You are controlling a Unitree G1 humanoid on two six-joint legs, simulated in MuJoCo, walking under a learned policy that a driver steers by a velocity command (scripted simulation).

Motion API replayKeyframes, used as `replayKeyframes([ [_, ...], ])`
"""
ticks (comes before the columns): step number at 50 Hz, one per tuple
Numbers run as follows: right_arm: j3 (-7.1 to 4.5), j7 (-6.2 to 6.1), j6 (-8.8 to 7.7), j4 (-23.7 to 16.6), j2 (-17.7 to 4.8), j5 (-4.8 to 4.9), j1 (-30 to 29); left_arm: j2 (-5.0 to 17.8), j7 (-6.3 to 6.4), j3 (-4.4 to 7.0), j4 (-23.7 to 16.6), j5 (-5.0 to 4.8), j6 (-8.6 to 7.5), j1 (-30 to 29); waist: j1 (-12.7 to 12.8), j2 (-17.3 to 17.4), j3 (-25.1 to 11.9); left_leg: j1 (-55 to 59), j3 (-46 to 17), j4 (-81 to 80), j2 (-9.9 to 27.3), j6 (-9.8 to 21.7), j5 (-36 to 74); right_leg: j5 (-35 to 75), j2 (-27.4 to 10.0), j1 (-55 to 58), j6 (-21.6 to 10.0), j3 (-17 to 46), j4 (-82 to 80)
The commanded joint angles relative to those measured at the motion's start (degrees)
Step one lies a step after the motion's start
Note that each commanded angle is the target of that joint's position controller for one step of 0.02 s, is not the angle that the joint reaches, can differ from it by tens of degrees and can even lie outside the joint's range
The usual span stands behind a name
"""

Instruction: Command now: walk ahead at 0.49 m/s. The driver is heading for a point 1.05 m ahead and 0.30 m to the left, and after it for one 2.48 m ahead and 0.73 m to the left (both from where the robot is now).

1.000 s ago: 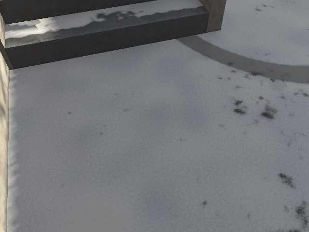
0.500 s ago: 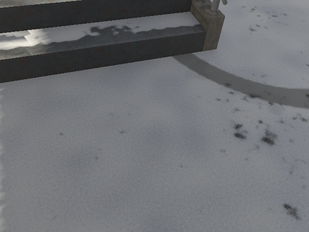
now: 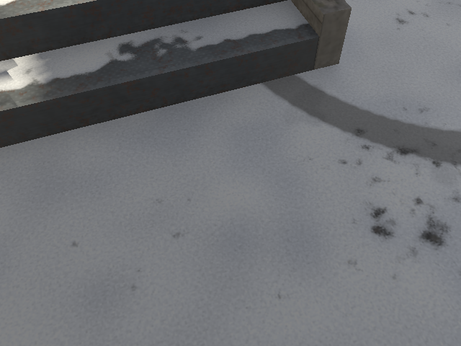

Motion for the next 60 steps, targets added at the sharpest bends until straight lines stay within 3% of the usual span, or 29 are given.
replayKeyframes([
  [1,-0.78,-0.64,-2.59,-6.73,-6.22,1.08,-3.12,5.48,-0.41,1.28,2.65,0.46,-1.08,12.19,5.99,-2.57,-11.17,-32.96,-1.41,19.74,3.26,3.22,6.84,0.73,-17.89,34.28,-9.21,29.05,-20.66],
  [2,-1.29,-1.01,-2.28,-7.27,-5.59,-0.24,-4.82,4.57,-0.75,0.88,3.61,0.59,-1.47,10.32,4.10,-0.64,-8.64,-29.96,-0.68,16.89,4.98,3.27,11.27,6.99,-15.62,26.95,-8.27,22.95,-21.41],
  [3,-1.61,-0.93,-1.40,-7.28,-4.30,-0.83,-2.64,3.26,-0.99,0.42,4.47,1.41,-1.52,9.59,2.01,-2.59,-9.11,-26.05,-1.66,15.05,7.03,3.82,15.33,8.36,-13.30,24.00,-7.72,18.94,-22.82],
  [7,-2.20,-0.72,0.63,-9.39,-3.40,-0.53,-4.89,4.68,-0.13,0.32,7.82,0.75,-1.43,11.58,0.05,-3.32,-2.61,-29.32,0.05,10.04,8.26,3.10,18.54,4.56,-12.10,17.89,-9.13,14.19,-28.79],
  [10,-2.68,-0.63,0.86,-12.28,-5.37,-1.14,-12.98,6.07,1.17,0.21,9.43,0.54,-1.33,15.30,1.63,-2.57,1.28,-37.76,0.62,2.44,8.63,0.84,26.36,5.06,-12.36,18.91,-9.53,12.65,-31.00],
  [14,-2.53,0.33,-0.18,-14.55,-5.05,-1.32,-21.02,6.86,2.42,-0.13,10.17,0.60,-0.67,18.97,4.08,-2.82,2.20,-36.62,3.31,-13.01,6.14,0.09,37.62,7.65,-9.84,21.08,-7.72,8.26,-31.57],
  [19,-1.72,2.39,-0.62,-17.07,-4.13,-0.06,-29.20,8.24,3.21,0.02,12.09,0.15,0.35,23.58,6.35,-3.19,4.57,-34.89,5.28,-25.99,3.46,0.66,39.41,9.50,-11.76,29.75,-6.96,5.44,-30.66],
  [23,-2.17,4.21,-0.74,-17.89,-6.46,0.18,-27.58,9.51,3.67,0.88,11.76,0.52,1.10,21.61,3.90,-4.41,1.32,-30.95,6.11,-28.17,0.91,4.70,30.52,26.76,-14.59,38.92,-4.99,2.25,-22.62],
  [25,-3.93,4.19,-0.38,-15.66,-10.07,-0.02,-17.64,10.65,3.89,1.30,10.73,1.16,1.95,19.81,-1.21,-6.34,-6.08,-18.44,8.50,-27.29,-3.60,7.45,26.18,46.27,-13.57,40.34,-3.34,-0.05,-8.37],
  [26,-5.28,3.91,-0.09,-13.34,-12.60,-0.23,-8.87,10.48,4.13,1.07,9.66,1.29,2.49,18.81,-5.38,-4.77,-10.91,-5.84,7.50,-28.55,-4.52,9.10,27.72,46.92,-11.28,34.57,-1.38,-2.33,5.49],
  [27,-6.55,3.36,0.28,-12.55,-17.82,-0.77,-1.35,7.65,4.07,-0.11,7.74,2.43,2.07,22.35,-4.75,6.11,-18.80,13.86,-10.45,-26.65,7.02,14.35,27.72,25.50,-6.87,16.52,0.85,-3.18,26.31],
  [28,-6.39,3.52,0.44,-12.30,-17.20,-0.82,-0.43,0.87,2.50,-2.16,8.37,1.37,0.05,27.26,-0.75,16.85,-25.15,29.28,-41.76,-38.29,18.77,24.32,15.30,-20.86,5.28,-5.42,3.62,3.51,44.04],
  [29,-5.11,3.46,0.29,-12.22,-12.88,-1.04,-1.98,6.63,1.76,-0.99,7.04,-0.58,-2.44,21.92,-2.48,10.32,-22.13,27.06,-40.75,-41.73,16.64,20.80,13.53,-20.66,1.72,-10.92,1.29,12.29,48.04],
  [30,-4.58,3.11,0.19,-13.61,-11.12,-1.26,-5.99,9.32,1.54,-0.45,4.52,-2.10,-3.64,15.18,-1.88,6.95,-15.04,19.48,-31.36,-41.78,14.63,18.14,18.23,-16.63,-0.92,-12.44,0.03,11.45,46.66],
  [31,-4.07,3.26,-0.09,-14.73,-10.35,-1.43,-10.06,9.40,1.92,-0.23,3.90,-1.42,-4.09,11.95,0.16,-0.37,-9.89,9.72,-24.44,-43.21,12.51,17.11,26.72,-12.90,-3.25,-10.44,0.02,10.88,42.00],
  [32,-3.79,2.93,-0.43,-15.67,-9.25,-1.83,-12.06,9.87,2.30,0.37,3.41,-0.18,-3.80,10.98,2.14,-2.00,-8.63,3.86,-20.41,-43.48,10.69,16.36,31.50,-10.99,-5.08,-7.52,0.31,10.80,36.77],
  [34,-3.50,2.42,-0.26,-16.44,-9.03,-1.89,-12.78,8.48,2.41,0.55,2.85,0.76,-2.35,11.95,4.56,-0.45,-7.17,-2.21,-16.97,-45.71,8.23,16.16,34.02,-9.93,-6.33,-3.54,1.47,10.62,30.81],
  [37,-4.23,0.96,-0.16,-16.38,-11.88,-1.29,-9.30,7.22,2.92,0.41,1.03,1.69,-1.06,7.95,3.93,1.07,-4.60,-6.97,-13.71,-47.70,7.21,16.81,34.98,-5.27,-5.86,-4.81,4.75,8.70,20.79],
  [42,-4.56,-0.52,0.90,-16.33,-12.80,-0.77,-4.75,6.12,2.63,-0.04,-2.38,1.15,-1.48,-3.63,-0.16,3.62,-2.75,-8.73,-11.27,-46.76,3.48,12.33,26.65,12.13,-1.95,-2.62,5.94,8.11,0.05],
  [46,-4.58,-0.66,1.55,-15.70,-12.49,-0.37,-2.32,7.54,1.88,0.15,-4.74,0.42,-2.24,-7.99,-1.47,4.73,-3.10,-4.76,-15.51,-42.79,4.81,11.02,24.05,12.64,-0.11,0.14,5.43,9.21,-6.29],
  [49,-4.78,-1.15,2.27,-16.48,-12.74,-0.61,-3.17,9.88,1.31,0.90,-5.11,0.19,-3.29,-6.60,0.33,6.43,-3.86,-0.53,-20.32,-37.50,6.27,10.35,25.35,5.99,0.41,3.63,3.94,9.72,-9.38],
  [51,-4.01,-1.15,2.49,-18.07,-10.62,-0.94,-5.46,12.29,1.78,2.09,-2.95,0.70,-3.93,2.56,5.27,6.68,-8.65,-2.99,-19.12,-28.97,2.96,7.98,29.24,4.94,-1.52,17.84,0.95,9.60,-12.18],
  [52,-2.78,-0.85,2.21,-19.38,-7.34,-1.79,-6.08,15.45,2.32,2.99,-1.93,1.39,-3.98,11.71,9.18,1.57,-16.10,-10.24,-13.96,-13.73,-0.80,5.75,23.38,1.96,-10.72,32.33,-2.71,17.66,-11.02],
  [53,-1.67,-0.60,1.57,-21.04,-4.16,-0.23,1.61,20.05,2.31,4.27,0.00,1.59,-2.97,17.46,5.94,-17.55,-22.28,-30.72,-5.77,2.97,-8.54,1.97,-1.84,-6.89,-23.37,50.56,-11.98,42.25,-14.58],
  [54,-2.58,-0.89,1.56,-19.93,-9.98,0.62,2.32,14.81,1.92,3.29,-0.51,0.44,-2.62,16.31,6.48,-14.62,-19.29,-38.86,-6.48,11.67,-3.40,1.51,-4.25,-17.86,-24.74,49.30,-11.48,48.16,-17.04],
  [55,-3.50,-0.93,1.91,-20.28,-13.46,0.33,-3.02,10.80,1.95,2.27,-1.62,0.30,-2.36,13.90,7.76,-8.32,-12.22,-40.64,-6.09,14.30,-1.33,1.15,1.01,-16.76,-22.03,42.49,-8.63,39.54,-17.87],
  [56,-3.67,-1.03,2.27,-20.83,-13.06,-0.26,-5.71,9.84,1.90,1.78,-2.11,0.69,-1.99,10.90,6.75,-4.17,-8.18,-38.77,-4.19,13.80,0.72,0.59,5.36,-9.90,-19.44,35.46,-6.92,31.81,-19.00],
  [57,-3.80,-0.84,2.35,-21.59,-12.34,-0.91,-7.58,8.79,1.86,1.37,-1.87,1.01,-1.67,9.04,5.83,-3.66,-5.09,-37.54,-3.73,11.53,2.16,0.25,8.32,-4.39,-17.27,30.08,-6.45,26.82,-20.63],
  [60,-3.39,0.04,3.21,-23.07,-8.61,-0.13,-7.58,8.86,1.75,1.32,-0.73,1.15,-1.92,8.12,3.91,-6.33,-3.61,-33.75,-1.52,8.46,4.88,-0.02,12.28,3.05,-14.07,23.20,-6.25,16.45,-24.75],
])
Velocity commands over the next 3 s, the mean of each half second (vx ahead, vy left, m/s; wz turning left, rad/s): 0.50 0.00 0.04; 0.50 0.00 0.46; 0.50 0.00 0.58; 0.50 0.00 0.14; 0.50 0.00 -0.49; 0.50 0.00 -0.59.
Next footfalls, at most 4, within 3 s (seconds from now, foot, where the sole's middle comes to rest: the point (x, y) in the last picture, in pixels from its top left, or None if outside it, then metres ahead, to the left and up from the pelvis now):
0.52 left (195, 320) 0.51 0.11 -0.75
1.04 right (242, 226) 0.80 -0.04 -0.75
1.54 left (130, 203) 0.91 0.33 -0.75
2.16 right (114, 70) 1.40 0.40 -0.59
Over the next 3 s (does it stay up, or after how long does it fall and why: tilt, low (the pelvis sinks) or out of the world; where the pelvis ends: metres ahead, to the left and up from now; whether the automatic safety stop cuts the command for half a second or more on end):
stays up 1.65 0.58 0.33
